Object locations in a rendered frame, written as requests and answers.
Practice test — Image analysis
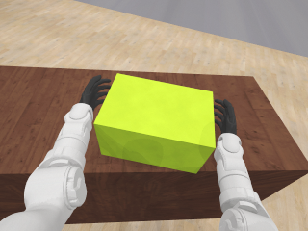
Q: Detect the robot right hand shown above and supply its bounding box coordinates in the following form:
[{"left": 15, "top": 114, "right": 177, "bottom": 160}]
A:
[{"left": 214, "top": 99, "right": 237, "bottom": 136}]

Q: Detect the right robot upper arm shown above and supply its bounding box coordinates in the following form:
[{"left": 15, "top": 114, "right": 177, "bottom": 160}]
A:
[{"left": 218, "top": 207, "right": 278, "bottom": 231}]

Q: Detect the robot left hand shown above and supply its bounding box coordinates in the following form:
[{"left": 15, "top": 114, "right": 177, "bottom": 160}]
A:
[{"left": 79, "top": 75, "right": 111, "bottom": 111}]

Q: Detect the pedestal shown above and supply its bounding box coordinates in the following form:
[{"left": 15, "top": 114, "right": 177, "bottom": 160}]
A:
[{"left": 0, "top": 65, "right": 308, "bottom": 224}]

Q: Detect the left robot upper arm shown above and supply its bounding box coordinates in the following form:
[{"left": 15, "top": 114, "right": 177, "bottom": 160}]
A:
[{"left": 0, "top": 165, "right": 87, "bottom": 231}]

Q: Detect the carton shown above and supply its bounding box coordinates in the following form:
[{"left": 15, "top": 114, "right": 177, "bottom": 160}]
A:
[{"left": 93, "top": 73, "right": 216, "bottom": 174}]

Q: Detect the left robot forearm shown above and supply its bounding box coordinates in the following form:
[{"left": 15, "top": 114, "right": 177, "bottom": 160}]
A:
[{"left": 24, "top": 103, "right": 93, "bottom": 207}]

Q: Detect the right robot forearm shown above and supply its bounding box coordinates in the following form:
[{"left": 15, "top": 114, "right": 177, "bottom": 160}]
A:
[{"left": 214, "top": 133, "right": 272, "bottom": 220}]

